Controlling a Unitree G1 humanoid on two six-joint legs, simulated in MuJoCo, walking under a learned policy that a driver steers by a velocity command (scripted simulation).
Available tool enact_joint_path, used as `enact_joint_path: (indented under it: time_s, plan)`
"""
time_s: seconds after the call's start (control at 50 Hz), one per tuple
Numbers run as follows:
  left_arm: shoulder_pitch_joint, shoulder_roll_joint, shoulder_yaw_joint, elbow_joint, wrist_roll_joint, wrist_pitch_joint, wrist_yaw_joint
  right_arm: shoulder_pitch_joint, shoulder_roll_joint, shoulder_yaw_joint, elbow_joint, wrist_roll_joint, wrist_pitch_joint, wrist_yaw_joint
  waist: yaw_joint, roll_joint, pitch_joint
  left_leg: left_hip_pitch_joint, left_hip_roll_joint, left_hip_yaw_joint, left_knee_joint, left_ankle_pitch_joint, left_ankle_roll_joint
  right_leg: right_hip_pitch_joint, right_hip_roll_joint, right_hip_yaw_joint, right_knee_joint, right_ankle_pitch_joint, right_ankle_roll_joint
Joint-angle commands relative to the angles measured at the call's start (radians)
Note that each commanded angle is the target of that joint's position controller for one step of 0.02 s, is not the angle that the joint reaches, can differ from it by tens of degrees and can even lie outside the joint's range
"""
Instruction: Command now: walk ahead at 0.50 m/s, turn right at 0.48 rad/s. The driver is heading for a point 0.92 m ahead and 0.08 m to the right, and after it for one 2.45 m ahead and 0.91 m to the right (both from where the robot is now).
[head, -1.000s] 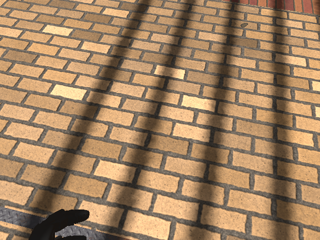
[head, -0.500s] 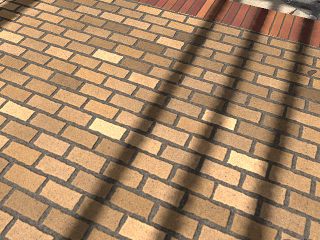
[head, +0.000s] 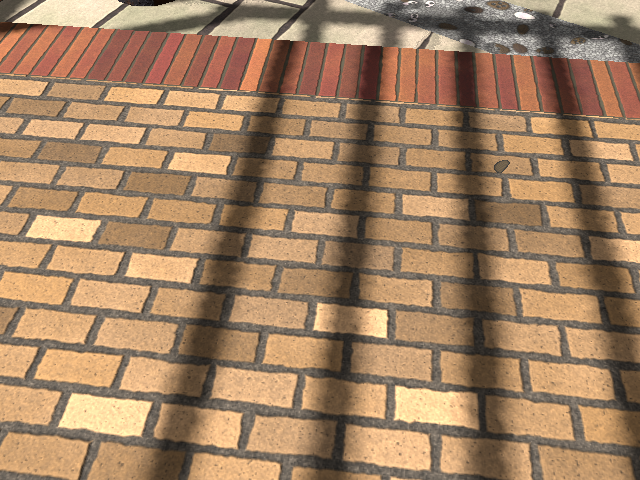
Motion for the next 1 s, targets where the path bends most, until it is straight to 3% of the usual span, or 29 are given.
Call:
enact_joint_path:
  time_s: [0.02, 0.06, 0.1, 0.12, 0.14, 0.16, 0.18, 0.2, 0.22, 0.24, 0.26, 0.28, 0.34, 0.44, 0.5, 0.54, 0.6, 0.62, 0.64, 0.66, 0.68, 0.7, 0.72, 0.74, 0.76, 0.78, 0.84, 0.9, 1.0]
  plan:
    - [-0.147, 0.038, 0.000, -0.125, -0.002, -0.015, -0.023, 0.032, -0.168, -0.040, -0.028, 0.012, 0.015, -0.011, -0.020, 0.061, 0.087, 0.043, 0.335, -0.048, -0.010, 0.503, 0.105, -0.075, 0.006, -0.046, -0.057, -0.050, -0.022]
    - [-0.144, 0.054, 0.008, -0.149, -0.006, -0.014, -0.038, 0.014, -0.187, -0.046, -0.035, 0.016, 0.033, -0.017, 0.007, 0.083, 0.064, 0.085, 0.345, -0.020, 0.075, 0.736, 0.089, -0.020, 0.044, -0.096, -0.073, -0.140, -0.051]
    - [-0.055, 0.095, 0.031, -0.148, -0.008, -0.008, -0.042, -0.008, -0.214, -0.054, -0.051, 0.017, 0.050, -0.029, 0.071, 0.130, -0.015, 0.091, 0.341, 0.003, 0.254, 1.054, 0.068, 0.138, 0.115, -0.155, -0.055, -0.240, -0.090]
    - [0.063, 0.138, 0.056, -0.126, -0.012, -0.006, -0.038, -0.023, -0.222, -0.056, -0.060, 0.017, 0.058, -0.033, 0.137, 0.132, -0.082, 0.045, 0.322, 0.013, 0.423, 1.096, 0.049, 0.302, 0.151, -0.161, -0.084, -0.240, -0.121]
    - [0.232, 0.203, 0.091, -0.088, -0.012, -0.002, -0.021, -0.039, -0.221, -0.053, -0.075, 0.019, 0.057, -0.036, 0.225, 0.087, -0.164, -0.122, 0.278, 0.022, 0.672, 0.926, 0.010, 0.583, 0.143, -0.084, -0.163, -0.192, -0.168]
    - [0.304, 0.310, 0.117, -0.074, -0.013, 0.007, 0.002, 0.040, -0.098, -0.016, -0.115, -0.015, 0.032, -0.019, 0.164, -0.153, -0.261, -0.544, 0.138, -0.001, 1.036, 0.122, -0.051, 0.959, -0.114, 0.355, -0.158, -0.207, -0.309]
    - [0.297, 0.300, 0.104, -0.102, -0.006, -0.005, 0.001, 0.026, -0.078, 0.002, -0.145, 0.008, -0.017, -0.001, 0.147, -0.154, -0.394, -0.786, -0.013, -0.231, 1.245, -0.353, -0.059, 1.120, -0.261, 0.819, -0.337, -0.337, -0.447]
    - [0.282, 0.226, 0.083, -0.100, 0.003, -0.014, 0.001, -0.108, -0.148, -0.017, -0.175, 0.048, -0.051, 0.015, 0.192, -0.063, -0.291, -0.896, 0.057, -0.317, 1.255, -0.276, -0.031, 1.063, -0.226, 0.692, -0.384, -0.315, -0.378]
    - [0.221, 0.185, 0.073, -0.107, -0.001, -0.022, 0.001, -0.144, -0.152, -0.016, -0.191, 0.056, -0.067, 0.018, 0.157, -0.011, -0.176, -0.895, 0.105, -0.306, 1.169, -0.177, -0.013, 0.917, -0.185, 0.541, -0.390, -0.251, -0.333]
    - [0.142, 0.146, 0.060, -0.122, -0.003, -0.025, 0.001, -0.129, -0.149, -0.021, -0.170, 0.037, -0.066, 0.011, 0.102, 0.058, -0.107, -0.827, 0.150, -0.293, 1.072, -0.115, -0.020, 0.758, -0.143, 0.421, -0.401, -0.153, -0.294]
    - [0.088, 0.109, 0.047, -0.139, 0.004, -0.025, 0.004, -0.109, -0.159, -0.030, -0.157, 0.019, -0.054, 0.007, 0.068, 0.048, -0.072, -0.751, 0.180, -0.287, 1.005, -0.072, -0.033, 0.643, -0.111, 0.340, -0.423, -0.065, -0.276]
    - [0.069, 0.098, 0.041, -0.148, 0.013, -0.025, 0.008, -0.088, -0.154, -0.033, -0.152, 0.013, -0.038, 0.009, 0.045, 0.025, -0.063, -0.689, 0.194, -0.283, 0.977, -0.048, -0.046, 0.568, -0.092, 0.303, -0.448, -0.017, -0.271]
    - [0.101, 0.139, 0.048, -0.128, 0.011, -0.033, 0.021, -0.097, -0.110, -0.024, -0.164, 0.001, -0.009, 0.007, 0.037, 0.004, -0.038, -0.661, 0.197, -0.246, 0.851, 0.041, -0.092, 0.463, -0.063, 0.196, -0.490, 0.119, -0.270]
    - [0.174, 0.159, 0.047, -0.091, 0.004, -0.030, 0.037, -0.269, -0.074, -0.007, -0.210, 0.009, -0.014, 0.013, 0.114, -0.023, -0.003, -0.632, 0.151, -0.216, 0.482, 0.366, -0.096, 0.466, -0.007, 0.098, -0.498, 0.023, -0.195]
    - [0.223, 0.164, 0.045, -0.061, 0.001, -0.028, 0.035, -0.343, -0.085, -0.006, -0.232, 0.021, -0.021, 0.026, 0.146, -0.036, 0.025, -0.643, 0.131, -0.224, 0.385, 0.410, -0.076, 0.538, -0.055, 0.138, -0.490, -0.067, -0.192]
    - [0.244, 0.166, 0.046, -0.043, -0.001, -0.021, 0.037, -0.368, -0.100, -0.009, -0.249, 0.020, -0.027, 0.037, 0.146, -0.037, 0.036, -0.689, 0.125, -0.235, 0.344, 0.348, -0.048, 0.635, -0.100, 0.168, -0.446, -0.034, -0.186]
    - [0.234, 0.182, 0.053, -0.033, 0.001, -0.009, 0.046, -0.308, -0.129, -0.019, -0.244, 0.019, -0.034, 0.047, 0.098, -0.059, 0.014, -0.629, 0.104, -0.228, 0.315, 0.225, 0.001, 0.724, -0.136, 0.184, -0.363, 0.136, -0.153]
    - [0.212, 0.187, 0.053, -0.037, 0.003, -0.004, 0.046, -0.228, -0.148, -0.030, -0.223, 0.018, -0.035, 0.045, 0.049, -0.063, -0.032, -0.511, 0.073, -0.197, 0.294, 0.211, 0.023, 0.721, -0.112, 0.162, -0.275, 0.298, -0.137]
    - [0.201, 0.168, 0.044, -0.043, 0.010, -0.001, 0.045, -0.086, -0.186, -0.049, -0.182, 0.013, -0.035, 0.039, -0.017, -0.039, -0.132, -0.299, 0.077, -0.195, 0.298, 0.251, 0.057, 0.668, -0.055, 0.121, -0.102, 0.363, -0.112]
    - [0.217, 0.121, 0.023, -0.064, 0.028, 0.001, 0.045, 0.080, -0.245, -0.061, -0.159, 0.000, -0.032, 0.034, -0.069, 0.072, -0.285, -0.011, 0.249, -0.396, 0.325, 0.264, 0.121, 0.488, 0.020, 0.074, 0.195, 0.098, -0.080]
    - [0.373, 0.025, -0.001, -0.061, 0.007, -0.020, 0.036, 0.132, -0.294, -0.076, -0.125, 0.000, -0.026, 0.043, 0.005, 0.386, -0.381, 0.296, 0.442, -0.871, 0.203, 0.033, 0.277, 0.101, 0.192, 0.050, 0.518, -0.584, -0.014]
    - [0.320, 0.125, 0.013, -0.047, -0.007, -0.034, 0.032, 0.117, -0.190, -0.048, -0.135, 0.022, -0.025, 0.047, -0.035, 0.265, -0.328, 0.281, 0.427, -0.939, 0.128, -0.152, 0.246, -0.020, 0.142, 0.147, 0.620, -0.645, -0.024]
    - [0.210, 0.170, 0.026, -0.076, -0.022, -0.043, 0.028, 0.043, -0.152, -0.036, -0.149, 0.023, -0.022, 0.043, -0.038, 0.177, -0.181, 0.152, 0.398, -0.787, 0.111, -0.139, 0.202, -0.075, 0.092, 0.120, 0.624, -0.554, -0.030]
    - [0.150, 0.159, 0.023, -0.091, -0.016, -0.048, 0.031, -0.024, -0.148, -0.032, -0.162, 0.012, -0.018, 0.041, -0.012, 0.085, -0.105, 0.017, 0.361, -0.680, 0.091, -0.033, 0.183, -0.048, 0.041, 0.080, 0.581, -0.465, -0.027]
    - [0.120, 0.151, 0.027, -0.097, 0.000, -0.048, 0.033, -0.061, -0.131, -0.026, -0.166, 0.005, -0.017, 0.042, 0.009, 0.064, -0.048, -0.085, 0.328, -0.606, 0.066, 0.083, 0.182, -0.026, 0.011, 0.067, 0.521, -0.414, -0.020]
    - [0.139, 0.140, 0.030, -0.094, 0.004, -0.042, 0.033, -0.075, -0.118, -0.020, -0.166, -0.005, -0.020, 0.042, 0.038, 0.092, -0.047, -0.140, 0.304, -0.553, 0.044, 0.158, 0.177, 0.029, -0.015, 0.068, 0.486, -0.378, -0.016]
    - [0.163, 0.095, 0.023, -0.086, 0.007, -0.022, 0.036, -0.065, -0.125, -0.021, -0.147, 0.007, -0.027, 0.042, 0.061, 0.115, -0.040, -0.201, 0.277, -0.451, -0.011, 0.271, 0.195, 0.058, -0.035, 0.042, 0.391, -0.345, 0.011]
    - [0.066, 0.081, 0.017, -0.119, 0.016, -0.018, 0.038, -0.037, -0.159, -0.030, -0.128, 0.010, -0.019, 0.028, 0.042, 0.093, -0.008, -0.196, 0.270, -0.388, -0.048, 0.326, 0.197, -0.010, -0.046, 0.027, 0.237, -0.214, 0.041]
    - [-0.087, 0.053, 0.004, -0.154, 0.010, -0.034, 0.023, 0.029, -0.174, -0.032, -0.091, 0.023, -0.004, 0.016, -0.011, 0.096, 0.022, -0.180, 0.226, -0.286, -0.053, 0.315, 0.154, 0.051, -0.004, -0.017, -0.048, 0.013, 0.044]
